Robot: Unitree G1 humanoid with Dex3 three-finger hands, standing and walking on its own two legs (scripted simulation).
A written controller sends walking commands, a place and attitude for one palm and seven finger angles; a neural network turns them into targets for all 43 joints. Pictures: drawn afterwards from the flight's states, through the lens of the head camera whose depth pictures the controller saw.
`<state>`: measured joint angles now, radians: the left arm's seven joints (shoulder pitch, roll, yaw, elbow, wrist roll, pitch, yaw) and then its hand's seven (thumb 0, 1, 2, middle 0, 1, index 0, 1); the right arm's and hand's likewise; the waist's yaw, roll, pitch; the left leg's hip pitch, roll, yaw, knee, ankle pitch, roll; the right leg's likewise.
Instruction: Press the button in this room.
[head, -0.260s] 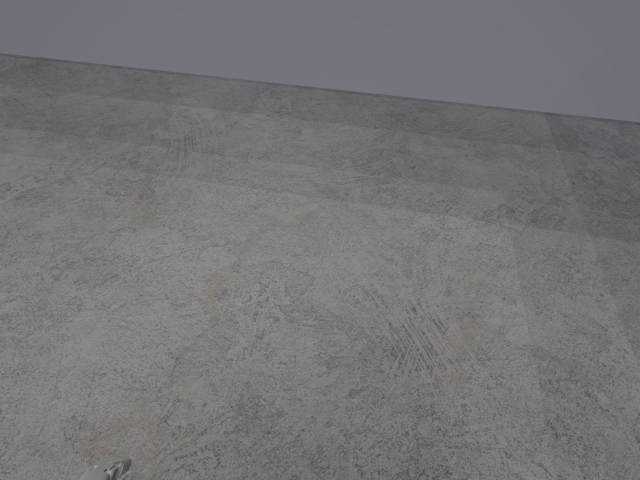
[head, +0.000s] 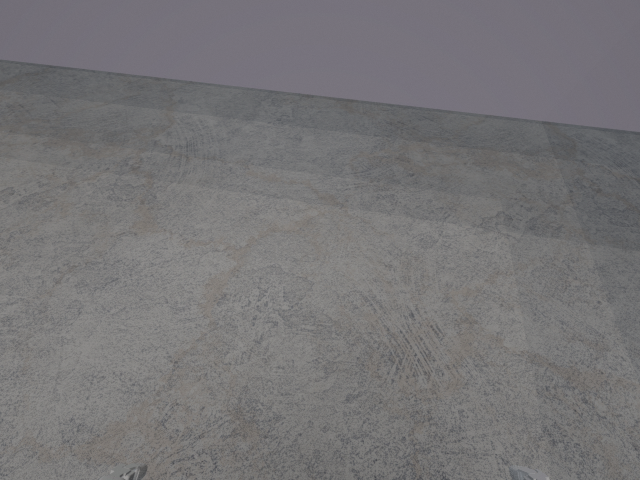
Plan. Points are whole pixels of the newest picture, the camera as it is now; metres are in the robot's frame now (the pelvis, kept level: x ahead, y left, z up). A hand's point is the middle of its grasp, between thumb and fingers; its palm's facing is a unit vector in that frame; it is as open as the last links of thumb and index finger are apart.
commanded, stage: stand and wait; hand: left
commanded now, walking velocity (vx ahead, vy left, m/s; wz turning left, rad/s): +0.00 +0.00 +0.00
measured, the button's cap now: out of the picture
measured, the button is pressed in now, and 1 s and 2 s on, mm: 0 0 0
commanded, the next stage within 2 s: turn or walk to find it in 0.64 s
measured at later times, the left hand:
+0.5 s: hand out of the picture +0.06 +0.24 -0.15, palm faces -0.03 -0.94 -0.34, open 7.4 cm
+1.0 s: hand out of the picture +0.02 +0.21 -0.18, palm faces +0.05 -0.97 -0.26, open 7.4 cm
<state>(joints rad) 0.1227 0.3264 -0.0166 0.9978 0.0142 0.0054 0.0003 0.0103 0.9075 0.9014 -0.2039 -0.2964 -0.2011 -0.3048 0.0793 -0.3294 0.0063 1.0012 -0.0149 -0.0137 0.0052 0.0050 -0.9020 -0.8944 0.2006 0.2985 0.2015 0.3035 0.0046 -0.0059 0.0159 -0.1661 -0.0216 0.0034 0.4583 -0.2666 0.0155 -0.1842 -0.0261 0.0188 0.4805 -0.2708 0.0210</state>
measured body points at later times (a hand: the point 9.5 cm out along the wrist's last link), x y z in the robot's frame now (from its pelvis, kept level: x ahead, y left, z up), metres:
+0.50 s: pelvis -0.02 -0.01 +0.00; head -0.02 -0.01 +0.45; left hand +0.06 +0.29 -0.13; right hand +0.06 -0.31 -0.13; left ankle -0.01 +0.11 -0.74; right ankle -0.01 -0.13 -0.74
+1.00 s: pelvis -0.03 +0.00 -0.01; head -0.01 +0.01 +0.44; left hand +0.01 +0.26 -0.16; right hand +0.04 -0.26 -0.15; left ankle -0.01 +0.11 -0.74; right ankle -0.01 -0.13 -0.74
